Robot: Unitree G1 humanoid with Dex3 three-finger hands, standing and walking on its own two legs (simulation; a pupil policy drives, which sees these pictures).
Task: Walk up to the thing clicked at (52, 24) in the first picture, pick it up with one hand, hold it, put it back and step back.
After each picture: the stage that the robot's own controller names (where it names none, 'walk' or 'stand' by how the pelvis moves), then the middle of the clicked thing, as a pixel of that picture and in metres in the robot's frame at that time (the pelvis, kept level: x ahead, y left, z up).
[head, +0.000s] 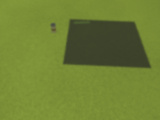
stand; (53, 28) +1.70 +0.34 -0.72
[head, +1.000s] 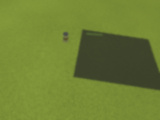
walk; (65, 37) +1.60 +0.11 -0.70
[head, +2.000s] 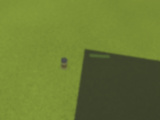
walk; (64, 63) +1.05 +0.11 -0.71
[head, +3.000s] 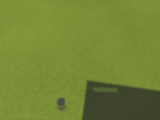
walk; (61, 104) +0.63 +0.14 -0.71
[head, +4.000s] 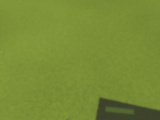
stand; out of the picture +0.43 +0.14 -0.70
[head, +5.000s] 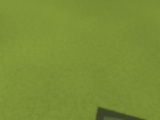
stand; out of the picture +0.40 +0.10 -0.72
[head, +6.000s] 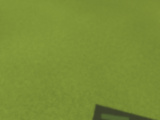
stand; out of the picture +0.40 +0.11 -0.72
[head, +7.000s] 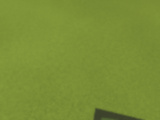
stand; out of the picture +0.38 +0.13 -0.73
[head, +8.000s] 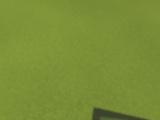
stand; out of the picture +0.38 +0.14 -0.73
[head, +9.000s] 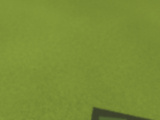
stand; out of the picture +0.38 +0.14 -0.73
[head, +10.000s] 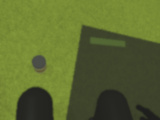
go down; (39, 64) +0.45 +0.17 -0.38
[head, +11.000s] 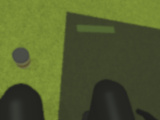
approach; (22, 58) +0.46 +0.20 -0.30
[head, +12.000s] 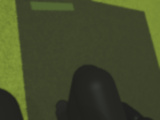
close in; out of the picture +0.44 +0.25 -0.22
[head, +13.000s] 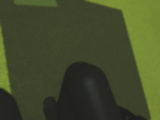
close; out of the picture +0.45 +0.26 -0.22
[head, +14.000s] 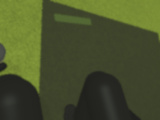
lift; out of the picture +0.38 +0.24 -0.16
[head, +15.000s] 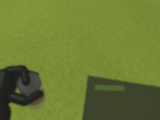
lift; (32, 91) +0.32 +0.16 +0.00
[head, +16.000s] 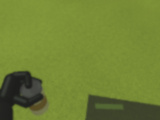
hold; (35, 98) +0.32 +0.16 -0.01
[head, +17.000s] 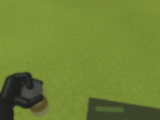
hold; (36, 99) +0.31 +0.16 -0.01
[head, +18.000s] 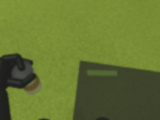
crouch; (28, 79) +0.38 +0.17 -0.08
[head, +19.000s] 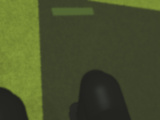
lower; out of the picture +0.45 +0.26 -0.17
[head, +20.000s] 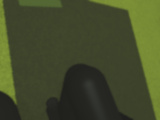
lower; out of the picture +0.43 +0.28 -0.24
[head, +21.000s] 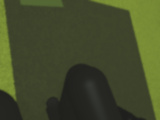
lower; out of the picture +0.43 +0.28 -0.24
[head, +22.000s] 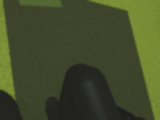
lower; out of the picture +0.43 +0.28 -0.24
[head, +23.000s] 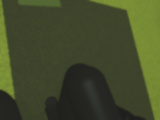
lower; out of the picture +0.43 +0.28 -0.24
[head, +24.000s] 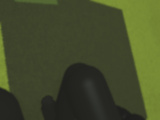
open; out of the picture +0.43 +0.26 -0.24
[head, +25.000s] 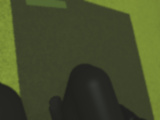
stand; out of the picture +0.42 +0.25 -0.23
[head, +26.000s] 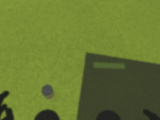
walk; (48, 92) +0.42 +0.17 -0.51
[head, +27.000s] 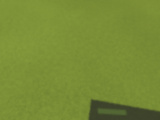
stand; out of the picture +0.38 +0.15 -0.66
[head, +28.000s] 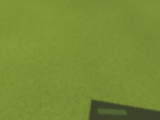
stand; out of the picture +0.38 +0.16 -0.67
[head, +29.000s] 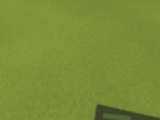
stand; out of the picture +0.39 +0.14 -0.72
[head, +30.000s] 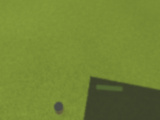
walk; (58, 108) +0.45 +0.11 -0.71
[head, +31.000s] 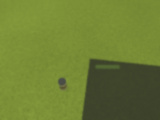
walk; (62, 84) +0.70 +0.19 -0.70
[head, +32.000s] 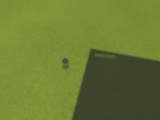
stand; (65, 64) +1.04 +0.15 -0.70
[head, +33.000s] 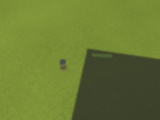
stand; (63, 65) +1.05 +0.19 -0.72
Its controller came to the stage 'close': yes
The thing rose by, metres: 0.70
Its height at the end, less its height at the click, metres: +0.00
